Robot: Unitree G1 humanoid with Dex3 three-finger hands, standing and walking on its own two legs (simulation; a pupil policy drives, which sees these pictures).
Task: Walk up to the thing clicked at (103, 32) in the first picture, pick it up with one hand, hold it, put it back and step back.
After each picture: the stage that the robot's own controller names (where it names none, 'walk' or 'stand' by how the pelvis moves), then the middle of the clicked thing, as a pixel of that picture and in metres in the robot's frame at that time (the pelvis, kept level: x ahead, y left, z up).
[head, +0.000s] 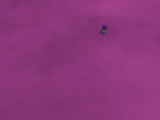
stand; (104, 29) +1.71 -0.29 -0.72
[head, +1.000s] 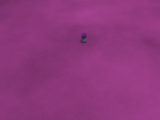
walk; (84, 38) +1.61 +0.08 -0.70
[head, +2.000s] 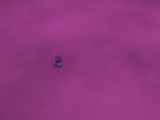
walk; (58, 61) +1.11 +0.30 -0.71
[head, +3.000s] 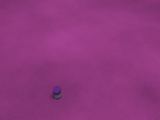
walk; (57, 92) +0.69 +0.22 -0.70
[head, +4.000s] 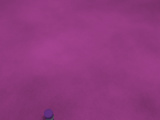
walk; (49, 115) +0.48 +0.21 -0.71
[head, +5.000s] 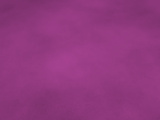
stand; out of the picture +0.41 +0.20 -0.72
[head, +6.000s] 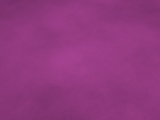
stand; out of the picture +0.40 +0.18 -0.71
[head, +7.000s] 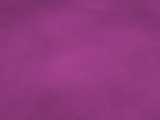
stand; out of the picture +0.42 +0.19 -0.73
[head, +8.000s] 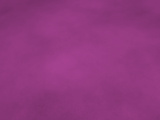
stand; out of the picture +0.41 +0.21 -0.73
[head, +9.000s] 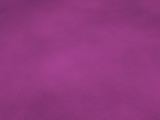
stand; out of the picture +0.40 +0.22 -0.73
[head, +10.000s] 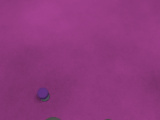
go down; (43, 94) +0.43 +0.22 -0.56
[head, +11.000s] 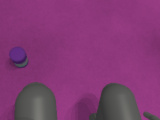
go down; (19, 58) +0.46 +0.28 -0.31
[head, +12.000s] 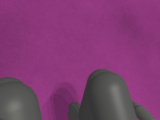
close in; out of the picture +0.44 +0.31 -0.24
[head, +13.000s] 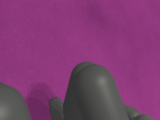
close; out of the picture +0.43 +0.33 -0.22
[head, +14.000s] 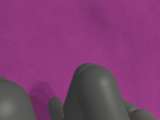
lift; out of the picture +0.40 +0.29 -0.22
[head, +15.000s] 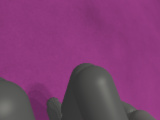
lift; out of the picture +0.39 +0.28 -0.23
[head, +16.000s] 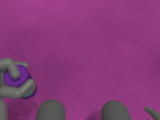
lift; (22, 83) +0.33 +0.21 -0.03
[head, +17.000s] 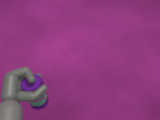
hold; (35, 92) +0.33 +0.18 -0.01
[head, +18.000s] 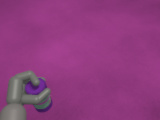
hold; (39, 95) +0.32 +0.17 -0.02
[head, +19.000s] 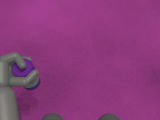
crouch; (27, 75) +0.39 +0.20 -0.07
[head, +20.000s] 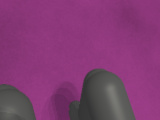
lower; out of the picture +0.42 +0.29 -0.19
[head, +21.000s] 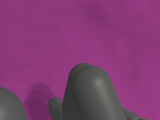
lower; out of the picture +0.41 +0.32 -0.23
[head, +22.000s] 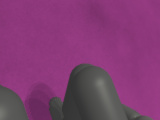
lower; out of the picture +0.40 +0.32 -0.22
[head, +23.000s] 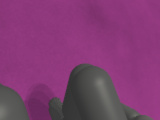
lower; out of the picture +0.40 +0.32 -0.22
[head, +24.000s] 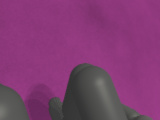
lower; out of the picture +0.40 +0.32 -0.22
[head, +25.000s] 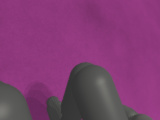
withdraw; out of the picture +0.40 +0.30 -0.22
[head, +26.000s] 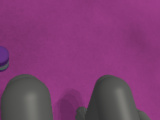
stand; out of the picture +0.41 +0.28 -0.26
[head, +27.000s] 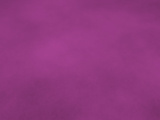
stand; out of the picture +0.36 +0.19 -0.64
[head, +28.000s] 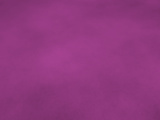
stand; out of the picture +0.38 +0.20 -0.67
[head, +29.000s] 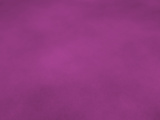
stand; out of the picture +0.37 +0.20 -0.67
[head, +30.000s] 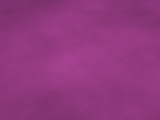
stand; out of the picture +0.39 +0.18 -0.72
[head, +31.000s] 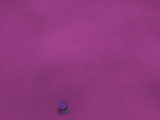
walk; (63, 107) +0.50 +0.18 -0.70
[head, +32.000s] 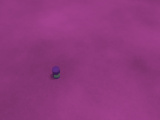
walk; (56, 72) +0.81 +0.19 -0.70
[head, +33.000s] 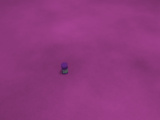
stand; (64, 68) +1.04 +0.22 -0.71
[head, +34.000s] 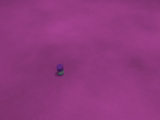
stand; (60, 70) +1.01 +0.24 -0.73
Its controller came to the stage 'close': yes
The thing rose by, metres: 0.70
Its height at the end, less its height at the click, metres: +0.00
